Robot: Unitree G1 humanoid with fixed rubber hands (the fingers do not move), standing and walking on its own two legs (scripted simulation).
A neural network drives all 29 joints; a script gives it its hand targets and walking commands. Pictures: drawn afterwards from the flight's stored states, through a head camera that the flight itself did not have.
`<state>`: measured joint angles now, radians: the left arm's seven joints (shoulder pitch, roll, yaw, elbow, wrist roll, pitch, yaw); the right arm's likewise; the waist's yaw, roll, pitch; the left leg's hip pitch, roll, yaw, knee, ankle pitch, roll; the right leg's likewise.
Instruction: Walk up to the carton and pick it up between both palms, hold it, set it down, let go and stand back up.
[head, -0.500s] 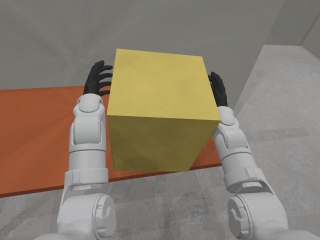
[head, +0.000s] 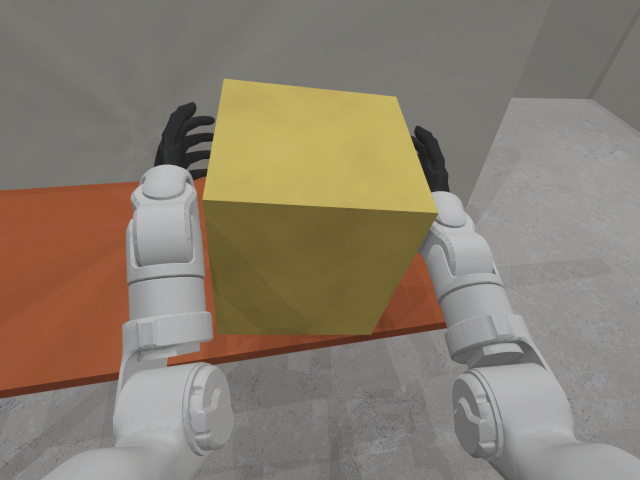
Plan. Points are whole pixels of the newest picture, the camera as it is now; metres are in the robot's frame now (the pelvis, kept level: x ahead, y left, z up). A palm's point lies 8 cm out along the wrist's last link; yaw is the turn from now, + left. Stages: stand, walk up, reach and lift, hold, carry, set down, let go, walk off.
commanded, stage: reach and lift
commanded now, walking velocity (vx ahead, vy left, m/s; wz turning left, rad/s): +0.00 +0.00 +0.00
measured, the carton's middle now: (304, 218) +0.38 -0.01 +0.15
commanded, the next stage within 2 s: hold in 0.82 s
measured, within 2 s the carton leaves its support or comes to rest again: neither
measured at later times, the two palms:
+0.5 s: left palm (173, 164) +0.39 +0.14 +0.23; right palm (429, 181) +0.37 -0.17 +0.21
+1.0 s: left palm (157, 154) +0.37 +0.15 +0.25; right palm (427, 168) +0.37 -0.16 +0.23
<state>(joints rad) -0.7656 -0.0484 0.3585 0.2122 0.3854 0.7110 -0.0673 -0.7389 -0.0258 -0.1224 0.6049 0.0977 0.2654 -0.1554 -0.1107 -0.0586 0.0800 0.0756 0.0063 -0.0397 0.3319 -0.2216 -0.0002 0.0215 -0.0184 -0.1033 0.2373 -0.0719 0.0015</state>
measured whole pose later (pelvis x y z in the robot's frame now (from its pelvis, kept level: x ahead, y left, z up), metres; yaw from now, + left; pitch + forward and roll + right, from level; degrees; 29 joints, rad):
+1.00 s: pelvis +0.01 +0.00 +0.00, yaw -1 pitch -12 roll -2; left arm -0.79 -0.04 0.37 0.13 0.41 0.83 -0.09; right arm -0.80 -0.08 -0.04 0.58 0.21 0.36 -0.19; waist -0.10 -0.03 0.06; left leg 0.10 0.01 -0.03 0.35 -0.24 0.00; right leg 0.06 -0.01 -0.09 0.22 -0.07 0.00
